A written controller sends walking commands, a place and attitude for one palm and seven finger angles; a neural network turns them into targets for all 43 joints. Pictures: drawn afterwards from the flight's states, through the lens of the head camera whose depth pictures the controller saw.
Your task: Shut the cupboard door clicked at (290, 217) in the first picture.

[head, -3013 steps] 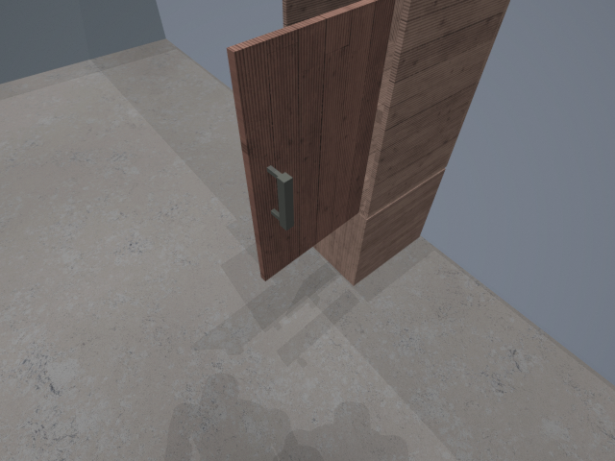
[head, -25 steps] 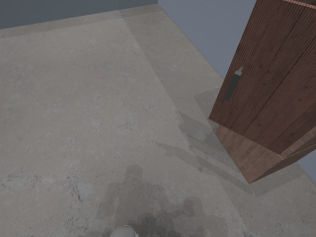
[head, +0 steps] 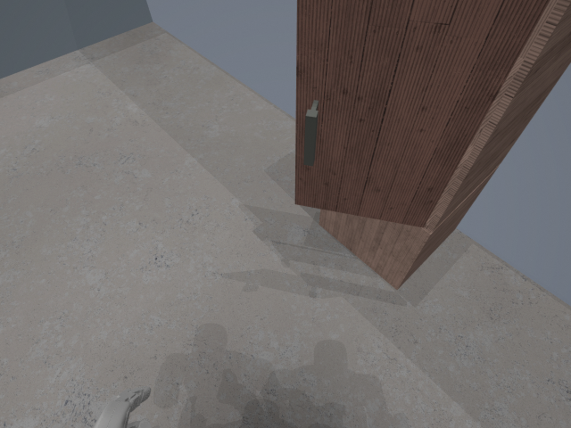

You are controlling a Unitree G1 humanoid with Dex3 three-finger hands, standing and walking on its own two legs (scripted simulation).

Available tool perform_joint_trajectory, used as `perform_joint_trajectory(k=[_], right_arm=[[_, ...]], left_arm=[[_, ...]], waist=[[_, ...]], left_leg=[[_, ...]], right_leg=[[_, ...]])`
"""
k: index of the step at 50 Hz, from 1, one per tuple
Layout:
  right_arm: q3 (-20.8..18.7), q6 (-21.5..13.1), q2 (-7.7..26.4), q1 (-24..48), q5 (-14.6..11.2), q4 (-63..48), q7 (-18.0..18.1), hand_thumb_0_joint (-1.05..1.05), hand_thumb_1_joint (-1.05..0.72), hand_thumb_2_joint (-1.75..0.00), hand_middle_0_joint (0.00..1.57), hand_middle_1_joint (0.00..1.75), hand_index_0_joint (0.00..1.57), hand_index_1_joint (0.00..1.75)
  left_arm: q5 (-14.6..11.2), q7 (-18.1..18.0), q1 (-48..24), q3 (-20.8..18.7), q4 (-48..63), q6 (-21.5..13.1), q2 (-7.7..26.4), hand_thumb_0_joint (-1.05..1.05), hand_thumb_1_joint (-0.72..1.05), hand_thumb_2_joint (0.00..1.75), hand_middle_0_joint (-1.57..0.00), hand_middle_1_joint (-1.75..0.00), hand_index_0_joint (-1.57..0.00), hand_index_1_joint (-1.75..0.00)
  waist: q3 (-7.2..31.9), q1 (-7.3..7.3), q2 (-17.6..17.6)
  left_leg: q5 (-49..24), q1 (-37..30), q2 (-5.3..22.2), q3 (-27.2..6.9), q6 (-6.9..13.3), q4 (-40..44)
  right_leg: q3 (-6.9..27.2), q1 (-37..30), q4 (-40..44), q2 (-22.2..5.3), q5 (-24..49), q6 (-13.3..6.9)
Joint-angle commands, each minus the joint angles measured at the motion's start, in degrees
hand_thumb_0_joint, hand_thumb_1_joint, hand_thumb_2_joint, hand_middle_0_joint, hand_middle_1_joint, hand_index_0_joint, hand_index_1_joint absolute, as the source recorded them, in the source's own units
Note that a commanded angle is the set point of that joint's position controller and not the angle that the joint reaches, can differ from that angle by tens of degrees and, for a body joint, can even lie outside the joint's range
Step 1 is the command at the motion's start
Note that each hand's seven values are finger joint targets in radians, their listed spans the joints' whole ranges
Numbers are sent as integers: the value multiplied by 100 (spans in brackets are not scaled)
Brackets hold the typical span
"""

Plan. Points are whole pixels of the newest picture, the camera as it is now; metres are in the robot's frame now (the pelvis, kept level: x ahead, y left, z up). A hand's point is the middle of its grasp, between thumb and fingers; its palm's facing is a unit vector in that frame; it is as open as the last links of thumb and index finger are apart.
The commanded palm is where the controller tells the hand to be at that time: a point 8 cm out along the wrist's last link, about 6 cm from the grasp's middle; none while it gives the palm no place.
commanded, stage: turn to face it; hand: left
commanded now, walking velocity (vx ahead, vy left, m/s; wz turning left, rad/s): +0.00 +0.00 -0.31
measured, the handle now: (312, 133) +0.68 -0.02 -0.03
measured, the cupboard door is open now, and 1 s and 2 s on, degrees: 34 34 34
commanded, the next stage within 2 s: take the last steps up to it in 0.28 s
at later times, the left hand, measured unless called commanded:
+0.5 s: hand out of the picture +0.12 +0.21 -0.16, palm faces -0.11 -0.98 -0.17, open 7.4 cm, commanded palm none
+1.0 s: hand (228, 399) +0.18 +0.11 -0.15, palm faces -0.19 -0.97 -0.18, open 7.3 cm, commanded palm none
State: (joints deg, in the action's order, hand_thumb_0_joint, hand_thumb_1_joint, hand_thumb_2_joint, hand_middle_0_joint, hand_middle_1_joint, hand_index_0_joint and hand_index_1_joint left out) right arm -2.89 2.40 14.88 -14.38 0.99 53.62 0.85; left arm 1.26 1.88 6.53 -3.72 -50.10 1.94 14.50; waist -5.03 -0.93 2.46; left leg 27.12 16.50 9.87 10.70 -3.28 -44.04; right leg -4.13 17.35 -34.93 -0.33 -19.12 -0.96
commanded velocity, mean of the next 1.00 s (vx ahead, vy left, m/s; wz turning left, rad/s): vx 0.14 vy -0.05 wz -0.15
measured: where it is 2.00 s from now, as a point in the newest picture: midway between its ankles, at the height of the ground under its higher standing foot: outside the picture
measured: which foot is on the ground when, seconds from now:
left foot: up 0.00-0.32, down 0.34-0.78, up 0.80-1.00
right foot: down 0.00-0.36, up 0.38-0.76, down 0.78-1.00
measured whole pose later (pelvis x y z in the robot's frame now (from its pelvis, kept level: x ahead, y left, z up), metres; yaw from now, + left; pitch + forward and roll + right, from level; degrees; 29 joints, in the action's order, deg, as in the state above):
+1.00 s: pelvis +0.11 -0.06 +0.02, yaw -12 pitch +1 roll -1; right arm -2.8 0.6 11.3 -16.7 1.6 60.0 0.1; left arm 1.2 -0.2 14.3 -2.5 -60.7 -1.7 9.8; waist -1.2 -1.7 0.5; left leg 20.1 26.7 5.5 5.5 -1.9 -50.8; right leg -6.6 6.8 -21.2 1.5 -15.5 -2.7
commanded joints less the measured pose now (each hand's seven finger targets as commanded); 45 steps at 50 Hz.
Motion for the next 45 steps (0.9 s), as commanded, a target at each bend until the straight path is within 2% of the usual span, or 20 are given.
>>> perform_joint_trajectory(k=[1,4,12,15,16,17,18,19,21,23,32,34,36,37,38,39,40,41,44,45], right_arm=[[-67,-91,501,452,-46,-672,130,0,-90,-90,20,30,20,30],[-53,-50,418,142,-10,-357,48,0,-90,-90,20,30,20,30],[-18,-100,216,118,-32,-339,31,0,-90,-90,20,30,20,30],[9,-186,187,-355,-32,-146,80,0,-90,-90,20,30,20,30],[-22,-245,414,-458,-11,-100,94,0,-90,-90,20,30,20,30],[-94,-275,845,-493,44,-138,101,0,-90,-90,20,30,20,30],[-116,-261,1030,-537,84,-216,152,0,-90,-90,20,30,20,30],[-107,-290,995,-560,110,-125,218,0,-90,-90,20,30,20,30],[-16,-305,703,-351,127,-158,234,0,-90,-90,20,30,20,30],[-18,-349,640,-372,127,-139,223,0,-90,-90,20,30,20,30],[-156,-390,716,-800,138,348,133,0,-90,-90,20,30,20,30],[-193,-382,819,-670,143,368,111,0,-90,-90,20,30,20,30],[-179,-360,784,-522,110,410,90,0,-90,-90,20,30,20,30],[-162,-360,618,-550,73,425,54,0,-90,-90,20,30,20,30],[-83,-377,344,-419,16,315,16,0,-90,-90,20,30,20,30],[10,-375,60,1,4,39,-6,0,-90,-90,20,30,20,30],[-40,-335,275,228,26,-9,10,0,-90,-90,20,30,20,30],[-74,-324,233,187,21,73,17,0,-90,-90,20,30,20,30],[-50,-277,30,-248,74,337,-73,0,-90,-90,20,30,20,30],[-32,-261,-58,-357,78,366,-82,0,-90,-90,20,30,20,30]], left_arm=[[-25,-283,918,-301,51,-114,1275,0,90,90,-20,-30,-20,-30],[-35,-289,338,-152,219,-129,847,0,90,90,-20,-30,-20,-30],[53,-272,382,-211,68,-115,880,0,90,90,-20,-30,-20,-30],[-26,-270,292,-203,3,-64,797,0,90,90,-20,-30,-20,-30],[-58,-258,379,-156,19,-30,567,0,90,90,-20,-30,-20,-30],[-73,-227,662,-102,30,-4,235,0,90,90,-20,-30,-20,-30],[-76,-213,623,-92,100,-3,208,0,90,90,-20,-30,-20,-30],[-26,-230,423,-108,75,43,245,0,90,90,-20,-30,-20,-30],[-22,-164,449,-160,-51,38,257,0,90,90,-20,-30,-20,-30],[-3,-81,421,-126,-132,7,155,0,90,90,-20,-30,-20,-30],[25,90,-101,-41,-105,-34,-4,0,90,90,-20,-30,-20,-30],[28,105,48,-43,-177,-59,-14,0,90,90,-20,-30,-20,-30],[34,94,587,-83,-404,-111,48,0,90,90,-20,-30,-20,-30],[37,61,877,-125,-527,-147,258,0,90,90,-20,-30,-20,-30],[61,-9,1454,-214,-694,-225,649,0,90,90,-20,-30,-20,-30],[34,-91,1842,-293,-833,-235,1114,0,90,90,-20,-30,-20,-30],[-16,-159,1844,-254,-846,-259,1016,0,90,90,-20,-30,-20,-30],[-9,-189,1522,-216,-824,-285,849,0,90,90,-20,-30,-20,-30],[-5,-240,761,-34,-668,-368,283,0,90,90,-20,-30,-20,-30],[-6,-239,745,-2,-685,-416,206,0,90,90,-20,-30,-20,-30]], waist=[[951,421,-1799],[970,63,-1103],[681,99,-1055],[735,-131,-945],[738,-105,-287],[791,-23,1115],[691,-85,1383],[689,-159,1443],[617,-5,880],[757,-41,574],[260,-264,739],[317,-175,859],[426,109,607],[413,238,13],[614,546,-989],[482,766,-2046],[326,752,-1621],[95,540,-1684],[-24,11,-904],[-17,-61,-823]], left_leg=[[659,2227,-413,-1148,-96,-2512],[-322,1553,-341,-1024,-179,-2208],[-336,803,-621,-817,-98,-145],[-1597,-458,-755,-710,-27,1574],[-1930,-996,-347,-1154,130,2168],[-2583,-1146,694,-2294,555,2377],[-2997,-890,1401,-2906,1104,2712],[-3484,-837,1390,-2927,1193,2765],[-3473,-858,1073,-2312,1135,2659],[-3297,-1263,956,-1860,1116,2653],[-1475,-1059,1013,-1417,1084,3071],[-1301,-851,984,-1278,1025,2945],[-1061,-396,725,-995,791,2432],[-715,304,433,-782,625,1963],[8,1290,-143,-116,342,830],[1159,2172,-676,-87,211,-625],[837,2284,-545,-695,263,-1441],[474,2404,-459,-860,260,-1862],[-456,1594,-264,-798,177,-1594],[-629,1384,-295,-726,150,-1392]], right_leg=[[2447,-1885,1368,-1985,4042,-1278],[1361,-1188,1332,-1385,3652,-982],[1745,-757,1467,-1344,2474,-1076],[1676,-160,988,-1004,2035,-659],[1441,320,587,-619,1395,-377],[891,740,-200,44,-76,-67],[511,904,-1194,241,-1340,85],[767,1056,-2027,171,-1467,148],[827,1219,-2707,4,-952,189],[590,1377,-2638,-48,-735,223],[96,927,-847,-204,-381,139],[-70,449,-332,-118,-292,110],[-283,-603,657,73,424,70],[-75,-1504,1142,11,509,-41],[1129,-2443,1748,-979,-306,-405],[2648,-2497,2411,-2015,-638,-975],[2883,-1938,2600,-2140,-764,-1274],[2811,-1660,2677,-2027,-785,-1336],[1209,-739,2510,-1473,337,-1112],[988,-588,2507,-1388,746,-1077]])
